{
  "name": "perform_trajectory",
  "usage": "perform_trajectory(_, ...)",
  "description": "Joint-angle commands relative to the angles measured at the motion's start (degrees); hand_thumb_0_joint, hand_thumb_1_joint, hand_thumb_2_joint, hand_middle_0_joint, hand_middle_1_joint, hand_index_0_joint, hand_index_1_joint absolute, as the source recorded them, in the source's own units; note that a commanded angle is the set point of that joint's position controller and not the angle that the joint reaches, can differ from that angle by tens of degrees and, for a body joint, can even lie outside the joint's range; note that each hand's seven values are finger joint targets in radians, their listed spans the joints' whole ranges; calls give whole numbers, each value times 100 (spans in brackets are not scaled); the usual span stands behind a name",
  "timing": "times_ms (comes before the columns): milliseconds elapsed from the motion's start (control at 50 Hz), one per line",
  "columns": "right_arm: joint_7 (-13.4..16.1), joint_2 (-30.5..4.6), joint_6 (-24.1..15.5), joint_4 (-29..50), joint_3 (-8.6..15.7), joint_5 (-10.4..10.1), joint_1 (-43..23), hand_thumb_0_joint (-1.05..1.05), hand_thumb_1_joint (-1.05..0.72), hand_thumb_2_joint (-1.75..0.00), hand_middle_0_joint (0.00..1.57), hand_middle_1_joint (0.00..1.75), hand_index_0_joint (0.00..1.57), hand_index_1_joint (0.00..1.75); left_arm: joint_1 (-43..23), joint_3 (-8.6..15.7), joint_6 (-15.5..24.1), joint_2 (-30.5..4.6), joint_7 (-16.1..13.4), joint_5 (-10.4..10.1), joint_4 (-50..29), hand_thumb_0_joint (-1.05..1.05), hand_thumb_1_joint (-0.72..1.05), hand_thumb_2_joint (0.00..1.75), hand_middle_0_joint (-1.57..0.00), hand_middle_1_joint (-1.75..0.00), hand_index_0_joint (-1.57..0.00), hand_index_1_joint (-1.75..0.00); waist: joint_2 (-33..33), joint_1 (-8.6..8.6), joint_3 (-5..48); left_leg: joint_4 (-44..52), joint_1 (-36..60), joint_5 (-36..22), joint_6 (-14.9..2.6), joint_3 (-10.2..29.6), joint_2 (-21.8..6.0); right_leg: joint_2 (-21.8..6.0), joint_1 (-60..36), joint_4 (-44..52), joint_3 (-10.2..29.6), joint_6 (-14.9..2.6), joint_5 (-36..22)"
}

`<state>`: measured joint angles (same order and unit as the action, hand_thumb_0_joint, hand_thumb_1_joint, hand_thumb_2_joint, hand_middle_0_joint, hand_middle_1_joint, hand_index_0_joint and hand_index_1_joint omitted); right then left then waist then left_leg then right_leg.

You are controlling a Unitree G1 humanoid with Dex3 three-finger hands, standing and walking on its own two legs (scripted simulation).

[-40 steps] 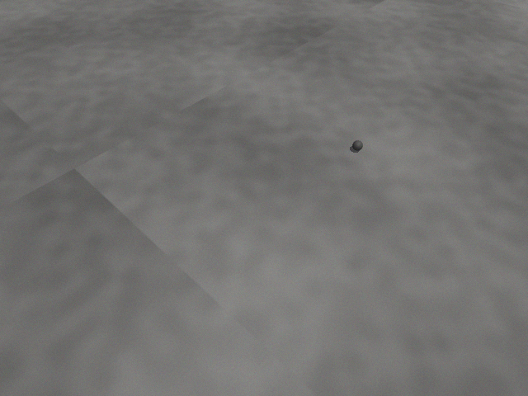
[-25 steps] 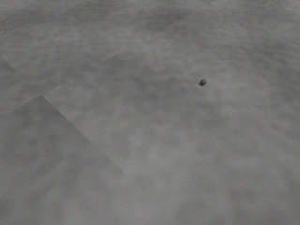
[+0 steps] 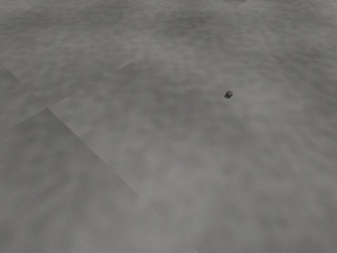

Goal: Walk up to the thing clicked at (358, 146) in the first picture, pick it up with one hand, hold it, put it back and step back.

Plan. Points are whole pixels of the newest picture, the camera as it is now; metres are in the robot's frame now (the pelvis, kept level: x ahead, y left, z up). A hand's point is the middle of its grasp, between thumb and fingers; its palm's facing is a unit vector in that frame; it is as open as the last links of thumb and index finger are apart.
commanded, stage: stand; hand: left
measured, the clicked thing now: (229, 94) +1.53 -0.53 -0.75
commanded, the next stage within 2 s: walk up in 0.32 s
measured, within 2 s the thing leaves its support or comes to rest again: neither
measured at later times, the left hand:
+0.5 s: hand out of the picture +0.11 +0.26 -0.14, palm faces -0.21 -0.90 -0.39, open 7.3 cm
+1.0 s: hand (125, 175) +0.38 +0.15 -0.13, palm faces -0.47 -0.76 -0.45, open 7.3 cm
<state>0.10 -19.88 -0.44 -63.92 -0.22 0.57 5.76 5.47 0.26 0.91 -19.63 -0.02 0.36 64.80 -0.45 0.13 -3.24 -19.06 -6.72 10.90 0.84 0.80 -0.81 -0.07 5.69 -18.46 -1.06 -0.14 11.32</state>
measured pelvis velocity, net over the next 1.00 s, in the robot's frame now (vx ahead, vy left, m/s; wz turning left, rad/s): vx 0.23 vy -0.08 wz -0.59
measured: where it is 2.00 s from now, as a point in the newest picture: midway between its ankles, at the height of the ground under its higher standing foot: (196, 166)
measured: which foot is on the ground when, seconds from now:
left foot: down 0.00-0.66, up 0.68-1.00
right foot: down 0.00-0.38, up 0.40-0.62, down 0.64-1.00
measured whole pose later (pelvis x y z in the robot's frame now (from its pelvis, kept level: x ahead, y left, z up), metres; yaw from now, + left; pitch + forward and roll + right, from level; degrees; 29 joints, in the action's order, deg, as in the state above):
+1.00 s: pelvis +0.23 -0.08 -0.01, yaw -34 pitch -1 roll -1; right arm -9.1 -27.3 0.7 -45.8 3.6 3.4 5.6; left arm 23.3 2.1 5.4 -19.7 0.2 -0.6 54.3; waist -7.7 1.6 -2.8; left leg -50.1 -38.3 8.1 2.3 5.7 -6.4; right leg 0.0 4.1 -22.5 7.5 1.2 18.3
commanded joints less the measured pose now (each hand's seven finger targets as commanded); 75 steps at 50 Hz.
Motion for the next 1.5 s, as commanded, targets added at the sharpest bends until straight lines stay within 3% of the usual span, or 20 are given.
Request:
perform_trajectory(0, 57, -1143, -144, 341, 216, -10, -137, 0, -90, -90, 20, 30, 20, 30, -194, 228, 106, -1228, -62, 15, -348, 0, 90, 90, -20, -30, -20, -30, 61, -15, 578, 205, 125, -1073, -206, 454, -637, -778, -155, 269, 562, -136, -1133)
perform_trajectory(280, 69, -1204, -159, 332, 214, 0, -150, 0, -90, -90, 20, 30, 20, 30, -123, 222, 88, -1202, -49, 19, -353, 0, 90, 90, -20, -30, -20, -30, 6, 24, 571, 241, 193, -1158, -209, 463, -666, -764, -144, 254, 551, -134, -1117)
perform_trajectory(300, -180, -2110, -333, 1080, 840, 201, -244, 0, -90, -90, 20, 30, 20, 30, 349, 663, 83, -2064, 203, 97, -933, 0, 90, 90, -20, -30, -20, -30, -410, -118, 667, -829, 920, 1996, -470, -23, -549, -767, 1298, -95, 1558, -563, 1545)
perform_trajectory(320, -253, -2020, -345, 1009, 851, 230, -122, 0, -90, -90, 20, 30, 20, 30, 48, 617, 86, -1926, 288, 100, -1032, 0, 90, 90, -20, -30, -20, -30, -368, -327, 271, -793, 1324, 2688, -671, 253, -612, -814, 2705, -31, 1708, -519, 2394)
perform_trajectory(360, -275, -2099, -346, 914, 963, 184, 937, 0, -90, -90, 20, 30, 20, 30, -1255, 602, 97, -1476, 369, 82, -1511, 0, 90, 90, -20, -30, -20, -30, -1239, -1151, 128, 512, 2412, 3413, -1127, 1358, -1728, -261, 4563, -1637, 472, -222, 1861)
perform_trajectory(400, -280, -2170, -388, 1274, 1029, 177, 349, 0, -90, -90, 20, 30, 20, 30, -975, 599, 152, -1535, 365, 154, -1609, 0, 90, 90, -20, -30, -20, -30, -911, -725, 293, 1253, 1500, 2435, -1462, 1868, -2858, -710, 3995, -3395, 270, -147, 1623)
perform_trajectory(480, -384, -2023, -461, 1756, 1013, 219, -693, 0, -90, -90, 20, 30, 20, 30, 422, 721, 24, -1666, 569, 5, -1294, 0, 90, 90, -20, -30, -20, -30, -812, 170, 354, 1056, 447, 2356, -1116, 256, -2135, -1064, 2550, -3240, 147, -17, 1099)
perform_trajectory(600, -529, -1886, -319, 1983, 961, 240, -952, 0, -90, -90, 20, 30, 20, 30, 1246, 823, 127, -1722, 531, 22, -1119, 0, 90, 90, -20, -30, -20, -30, 138, 538, 248, -1188, -1185, 2239, -817, -1464, -1075, -506, 106, -1961, -825, -76, 157)
perform_trajectory(640, -606, -1268, -244, 2249, 689, 250, -1068, 0, -90, -90, 20, 30, 20, 30, 2770, 1085, 208, -2417, 288, 32, -790, 0, 90, 90, -20, -30, -20, -30, 2332, 1302, 159, -4779, -3382, 2625, -374, -1378, -145, -780, -1045, -809, 1208, -595, 2393)
perform_trajectory(680, -714, -1576, -237, 2486, 658, 159, -1166, 0, -90, -90, 20, 30, 20, 30, 1962, 1026, 242, -2735, 176, -34, -1205, 0, 90, 90, -20, -30, -20, -30, 1721, 722, -207, -5480, -4198, 2303, -33, 321, 18, -2315, -385, 1649, 5717, -1369, 4971)
perform_trajectory(820, -786, -1832, -130, 2080, 713, 144, -254, 0, -90, -90, 20, 30, 20, 30, 781, 778, 534, -2201, -122, -127, -1604, 0, 90, 90, -20, -30, -20, -30, 868, -137, -189, -4103, -2819, 324, -46, 423, -533, -1071, 927, 947, 2227, -777, 2111)
perform_trajectory(960, -898, -1607, -63, 2538, 698, 285, -828, 0, -90, -90, 20, 30, 20, 30, 1429, 810, 704, -2203, -183, -93, -1682, 0, 90, 90, -20, -30, -20, -30, 290, 29, -140, -2685, -2740, -482, 208, 296, -480, -736, 752, 597, 1566, -861, 637)
perform_trajectory(1060, -858, -1683, -73, 2347, 943, 208, 469, 0, -90, -90, 20, 30, 20, 30, 728, 801, 620, -2365, -300, 40, -1905, 0, 90, 90, -20, -30, -20, -30, 762, -823, 599, -1876, -478, -43, -93, 211, -488, -1143, 950, -872, 1557, -690, -1329)
perform_trajectory(1100, -645, -2316, -120, 1876, 1239, 254, 2303, 0, -90, -90, 20, 30, 20, 30, 946, 569, 595, -1649, -332, 97, -1982, 0, 90, 90, -20, -30, -20, -30, -1020, -1611, 1342, -1067, 1752, 975, -389, 1132, -741, -295, 2382, -4329, 907, -257, -218)
perform_trajectory(1120, -532, -2573, -167, 2011, 1291, 242, 2239, 0, -90, -90, 20, 30, 20, 30, 1390, 351, 579, -1065, -340, 12, -2023, 0, 90, 90, -20, -30, -20, -30, -2532, -1368, 1320, -351, 2158, 2050, -236, 2829, -1902, 381, 3539, -5606, 621, -254, 2562)
perform_trajectory(1140, -466, -2840, -210, 2270, 1294, 43, 1101, 0, -90, -90, 20, 30, 20, 30, 2054, 404, 531, -1371, -401, -107, -1896, 0, 90, 90, -20, -30, -20, -30, -2550, -567, 1107, 911, 1657, 2667, -493, 4530, -2284, 425, 3925, -6147, 584, -437, 2320)
perform_trajectory(1180, -467, -2285, -180, 2562, 1178, -21, 115, 0, -90, -90, 20, 30, 20, 30, 1708, 509, 489, -1951, -343, -73, -1570, 0, 90, 90, -20, -30, -20, -30, -1418, -324, 275, 1247, -253, 3346, -382, 3392, -2034, -405, 3225, -5844, 682, -411, 1008)
perform_trajectory(1240, -499, -1640, -212, 2485, 969, 138, 329, 0, -90, -90, 20, 30, 20, 30, 1524, 659, 370, -2108, -194, -259, -1396, 0, 90, 90, -20, -30, -20, -30, -1077, -314, 265, 402, -315, 1022, -365, 908, -1150, -570, 2758, -4700, 320, -217, 423)
perform_trajectory(1420, -497, -1494, -100, 2885, 928, 279, 980, 0, -90, -90, 20, 30, 20, 30, 534, 505, 301, -1610, -166, -222, -1981, 0, 90, 90, -20, -30, -20, -30, -668, -617, 58, -206, 169, -2393, -391, -799, -956, -256, 2240, -2158, -857, -57, -310)
perform_trajectory(1480, -435, -1497, -48, 3215, 982, 233, 590, 0, -90, -90, 20, 30, 20, 30, 1889, 683, 275, -1751, -275, -224, -1662, 0, 90, 90, -20, -30, -20, -30, -276, 147, 574, -2089, -921, -3808, -85, -976, -695, 137, -7, -1706, -1126, -279, -627)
